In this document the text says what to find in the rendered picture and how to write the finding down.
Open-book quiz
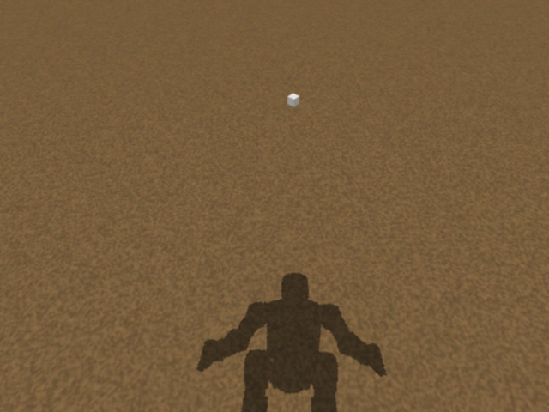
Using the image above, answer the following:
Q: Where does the cube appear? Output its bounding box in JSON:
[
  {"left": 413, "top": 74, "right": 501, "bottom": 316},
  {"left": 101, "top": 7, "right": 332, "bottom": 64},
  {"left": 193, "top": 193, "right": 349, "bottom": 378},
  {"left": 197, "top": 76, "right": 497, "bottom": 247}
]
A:
[{"left": 287, "top": 93, "right": 299, "bottom": 107}]

